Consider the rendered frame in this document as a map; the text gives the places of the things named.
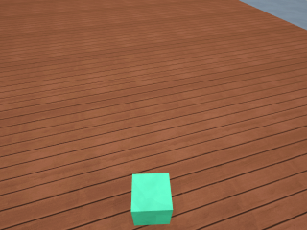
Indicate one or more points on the carton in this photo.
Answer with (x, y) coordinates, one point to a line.
(151, 199)

